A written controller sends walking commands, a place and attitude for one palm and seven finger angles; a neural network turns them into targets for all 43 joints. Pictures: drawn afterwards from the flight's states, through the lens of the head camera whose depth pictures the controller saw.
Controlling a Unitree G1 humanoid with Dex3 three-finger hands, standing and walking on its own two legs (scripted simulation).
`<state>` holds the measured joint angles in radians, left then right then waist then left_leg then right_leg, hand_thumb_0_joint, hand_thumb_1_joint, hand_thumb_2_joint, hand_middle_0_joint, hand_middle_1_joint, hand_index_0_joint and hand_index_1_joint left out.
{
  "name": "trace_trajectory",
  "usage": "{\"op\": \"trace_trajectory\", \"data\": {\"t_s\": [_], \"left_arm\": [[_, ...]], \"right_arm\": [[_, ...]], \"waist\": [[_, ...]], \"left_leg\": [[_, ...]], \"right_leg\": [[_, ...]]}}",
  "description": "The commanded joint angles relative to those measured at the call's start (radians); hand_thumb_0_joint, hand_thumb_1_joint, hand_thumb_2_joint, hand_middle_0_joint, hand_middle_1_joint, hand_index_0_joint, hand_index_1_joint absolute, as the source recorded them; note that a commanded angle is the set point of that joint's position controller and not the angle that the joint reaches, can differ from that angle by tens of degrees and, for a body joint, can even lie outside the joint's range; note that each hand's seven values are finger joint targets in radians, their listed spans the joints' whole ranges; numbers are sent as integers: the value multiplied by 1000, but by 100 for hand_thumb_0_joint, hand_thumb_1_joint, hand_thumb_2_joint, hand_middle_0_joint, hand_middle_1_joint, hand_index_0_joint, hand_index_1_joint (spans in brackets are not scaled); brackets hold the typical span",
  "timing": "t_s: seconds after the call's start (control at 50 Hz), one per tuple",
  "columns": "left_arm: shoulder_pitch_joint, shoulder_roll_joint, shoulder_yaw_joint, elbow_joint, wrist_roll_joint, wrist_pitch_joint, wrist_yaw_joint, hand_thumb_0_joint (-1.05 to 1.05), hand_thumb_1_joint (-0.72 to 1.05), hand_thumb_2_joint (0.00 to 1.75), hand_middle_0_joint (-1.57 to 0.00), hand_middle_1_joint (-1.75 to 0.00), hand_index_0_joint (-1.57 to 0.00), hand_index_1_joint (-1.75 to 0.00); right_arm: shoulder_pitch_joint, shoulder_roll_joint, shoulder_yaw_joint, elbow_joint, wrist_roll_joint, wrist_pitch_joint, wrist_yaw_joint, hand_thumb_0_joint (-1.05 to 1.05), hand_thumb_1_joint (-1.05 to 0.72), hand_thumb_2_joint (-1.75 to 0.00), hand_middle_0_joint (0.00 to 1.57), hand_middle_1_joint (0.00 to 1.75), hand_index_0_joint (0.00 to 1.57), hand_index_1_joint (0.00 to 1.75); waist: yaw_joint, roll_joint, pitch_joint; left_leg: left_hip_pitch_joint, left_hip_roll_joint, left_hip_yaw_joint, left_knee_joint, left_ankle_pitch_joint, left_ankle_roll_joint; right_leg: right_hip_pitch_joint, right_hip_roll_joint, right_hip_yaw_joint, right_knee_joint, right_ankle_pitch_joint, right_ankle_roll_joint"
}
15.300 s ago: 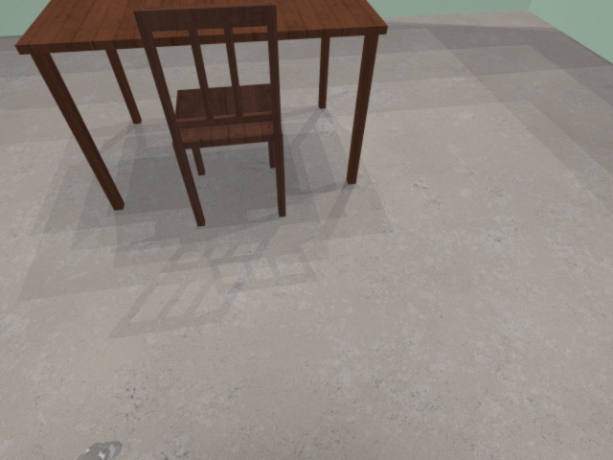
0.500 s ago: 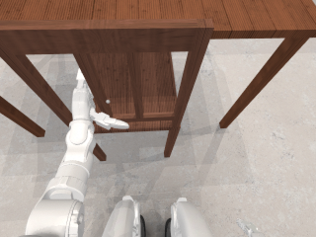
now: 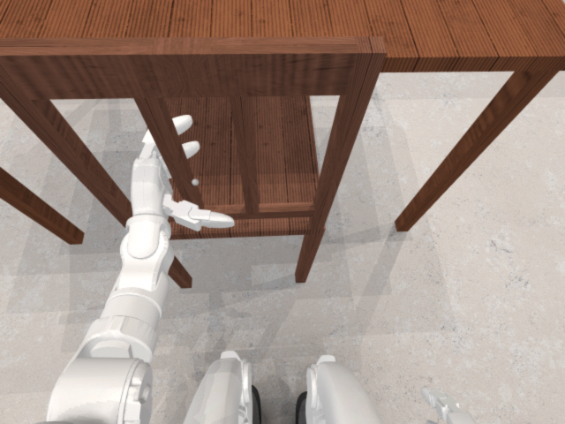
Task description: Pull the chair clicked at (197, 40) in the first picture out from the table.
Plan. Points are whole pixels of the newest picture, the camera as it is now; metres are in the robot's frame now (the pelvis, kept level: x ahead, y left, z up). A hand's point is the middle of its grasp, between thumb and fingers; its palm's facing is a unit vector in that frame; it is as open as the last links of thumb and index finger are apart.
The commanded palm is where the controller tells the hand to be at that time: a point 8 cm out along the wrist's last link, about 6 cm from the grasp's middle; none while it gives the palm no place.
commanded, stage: hook a spindle and tug to test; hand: left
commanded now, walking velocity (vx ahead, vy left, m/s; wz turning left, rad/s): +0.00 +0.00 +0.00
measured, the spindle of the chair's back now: (178, 165) +0.47 +0.15 +0.02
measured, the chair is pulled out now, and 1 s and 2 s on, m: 0.00 0.03 0.13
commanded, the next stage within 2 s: step backward, pulling the chair out in 1.08 s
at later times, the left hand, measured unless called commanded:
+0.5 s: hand (192, 180) +0.44 +0.12 +0.02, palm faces +0.03 -1.00 -0.02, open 5.4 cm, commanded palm +0.40 +0.16 +0.02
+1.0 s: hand (193, 201) +0.41 +0.12 +0.02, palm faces +0.02 -1.00 -0.01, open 5.5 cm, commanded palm +0.37 +0.16 +0.02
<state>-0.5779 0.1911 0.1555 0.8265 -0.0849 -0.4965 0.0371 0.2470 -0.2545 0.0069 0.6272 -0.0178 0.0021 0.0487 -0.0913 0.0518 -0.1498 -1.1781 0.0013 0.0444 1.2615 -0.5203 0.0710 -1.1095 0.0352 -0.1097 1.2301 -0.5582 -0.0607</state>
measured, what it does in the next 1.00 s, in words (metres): stands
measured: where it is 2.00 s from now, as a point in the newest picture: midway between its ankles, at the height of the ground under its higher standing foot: outside the picture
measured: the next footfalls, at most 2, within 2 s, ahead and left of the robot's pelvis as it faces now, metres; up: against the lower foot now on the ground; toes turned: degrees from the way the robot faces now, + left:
none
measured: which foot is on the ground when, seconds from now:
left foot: down 0.00-1.00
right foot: down 0.00-1.00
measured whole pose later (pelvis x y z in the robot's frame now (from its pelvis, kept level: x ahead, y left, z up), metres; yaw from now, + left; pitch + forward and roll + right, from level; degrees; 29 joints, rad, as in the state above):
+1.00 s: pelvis +0.02 +0.01 +0.01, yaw +0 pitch +24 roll -3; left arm -0.31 0.13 0.06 0.53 -0.10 -0.44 0.06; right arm 0.23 -0.24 -0.01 0.57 -0.01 0.02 0.06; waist -0.06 0.05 -0.16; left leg -1.10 0.00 0.05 1.22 -0.55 0.08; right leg -1.03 0.04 -0.09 1.18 -0.58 -0.05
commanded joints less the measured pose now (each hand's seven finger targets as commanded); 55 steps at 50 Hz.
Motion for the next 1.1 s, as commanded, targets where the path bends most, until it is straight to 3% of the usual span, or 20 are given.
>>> {"op": "trace_trajectory", "data": {"t_s": [0.0,0.06,0.14,0.24,0.36,0.4,0.44,0.5,0.52,0.54,0.6,0.68,0.7,0.78,0.88,0.9,0.94,0.98,1.02,1.08], "left_arm": [[-360,77,-35,-212,8,-77,-16,0,-11,47,-45,-129,-45,-129],[-336,70,-39,-222,6,-75,-17,0,6,54,-50,-145,-50,-145],[-307,44,-65,-235,4,-69,-21,0,28,64,-50,-145,-50,-145],[-278,57,-49,-250,2,-67,-16,0,56,76,-50,-145,-50,-145],[-282,62,-48,-241,3,-66,-22,0,90,90,-50,-145,-50,-145],[-264,74,-30,-264,-2,-66,-20,0,90,90,-50,-145,-50,-145],[-179,47,-48,-296,-10,-60,-24,0,90,90,-50,-145,-50,-145],[-131,58,-48,-337,-9,-54,-22,0,90,90,-50,-145,-50,-145],[-103,26,-75,-340,-8,-50,-23,0,90,90,-50,-145,-50,-145],[-88,46,-54,-333,-10,-47,-20,0,90,90,-50,-145,-50,-145],[-91,52,-63,-370,-1,-55,-17,0,90,90,-50,-145,-50,-145],[-33,48,-67,-417,0,-56,-13,0,90,90,-50,-145,-50,-145],[-24,20,-94,-440,0,-55,-15,0,90,90,-50,-145,-50,-145],[7,24,-95,-438,0,-46,-12,0,90,90,-50,-145,-50,-145],[89,10,-112,-511,-2,-39,-12,0,90,90,-50,-145,-50,-145],[89,-20,-145,-514,-2,-35,-14,0,90,90,-50,-145,-50,-145],[130,0,-126,-537,-5,-34,-12,0,90,90,-50,-145,-50,-145],[114,-5,-143,-549,0,-35,-12,0,90,90,-50,-145,-50,-145],[127,7,-128,-550,2,-37,-8,0,90,90,-50,-145,-50,-145],[54,10,-131,-522,8,-42,-7,0,90,90,-50,-145,-50,-145]], "right_arm": [[101,-147,-55,-72,0,-26,-12,0,-90,-90,20,30,20,30],[104,-147,-58,-75,-1,-26,-10,0,-90,-90,20,30,20,30],[104,-146,-60,-78,1,-23,-5,0,-90,-90,20,30,20,30],[109,-148,-63,-77,-1,-22,-4,0,-90,-90,20,30,20,30],[109,-146,-61,-74,0,-18,-3,0,-90,-90,20,30,20,30],[112,-149,-63,-77,-1,-18,-2,0,-90,-90,20,30,20,30],[106,-143,-66,-93,1,-19,1,0,-90,-90,20,30,20,30],[103,-144,-65,-101,4,-15,5,0,-90,-90,20,30,20,30],[97,-139,-64,-107,4,-14,7,0,-90,-90,20,30,20,30],[96,-141,-64,-107,5,-14,7,0,-90,-90,20,30,20,30],[91,-140,-62,-111,5,-12,6,0,-90,-90,20,30,20,30],[85,-139,-67,-122,4,-13,4,0,-90,-90,20,30,20,30],[80,-133,-65,-126,4,-13,7,0,-90,-90,20,30,20,30],[75,-134,-65,-127,6,-13,2,0,-90,-90,20,30,20,30],[65,-130,-70,-145,8,-14,2,0,-90,-90,20,30,20,30],[63,-125,-67,-144,9,-13,4,0,-90,-90,20,30,20,30],[56,-126,-67,-150,9,-14,3,0,-90,-90,20,30,20,30],[51,-124,-66,-150,11,-14,-1,0,-90,-90,20,30,20,30],[46,-123,-66,-149,9,-14,-2,0,-90,-90,20,30,20,30],[38,-125,-61,-137,6,-15,-10,0,-90,-90,20,30,20,30]], "waist": [[-51,2,-485],[-44,12,-502],[-43,15,-504],[-36,-1,-515],[-38,12,-479],[-31,5,-515],[-15,5,-532],[-5,3,-518],[-5,3,-511],[-3,-21,-496],[-3,7,-473],[11,11,-497],[9,21,-513],[4,-25,-474],[25,7,-511],[15,-5,-493],[27,-11,-489],[15,-21,-467],[21,-16,-470],[-2,-39,-433]], "left_leg": [[404,11,-128,-118,337,-39],[427,12,-130,-122,361,-42],[453,16,-136,-126,390,-44],[452,14,-134,-126,408,-44],[448,15,-135,-129,417,-47],[472,17,-139,-128,450,-48],[486,16,-132,-134,486,-49],[496,21,-138,-144,506,-53],[498,19,-132,-146,501,-51],[476,20,-132,-148,479,-51],[484,22,-136,-148,491,-53],[505,23,-136,-146,526,-56],[518,22,-133,-145,537,-55],[481,22,-134,-144,512,-51],[535,26,-141,-146,577,-59],[532,25,-139,-148,570,-57],[517,24,-135,-151,558,-57],[502,22,-134,-146,541,-52],[499,20,-130,-142,527,-53],[445,15,-125,-127,461,-45]], "right_leg": [[164,-10,98,-158,332,31],[171,-10,95,-157,347,29],[162,-9,90,-159,362,29],[187,-8,89,-157,385,29],[173,-7,86,-155,389,26],[183,-6,82,-150,407,27],[217,-7,84,-153,446,27],[222,-8,78,-152,451,24],[223,-7,80,-158,451,25],[228,-6,80,-160,440,25],[210,-8,79,-153,437,22],[226,-8,80,-147,459,21],[230,-10,83,-148,471,23],[238,-10,83,-148,472,24],[240,-12,80,-142,490,22],[243,-12,80,-150,495,24],[260,-14,82,-151,498,23],[256,-14,83,-150,494,22],[252,-15,86,-148,488,23],[234,-15,91,-146,462,25]]}}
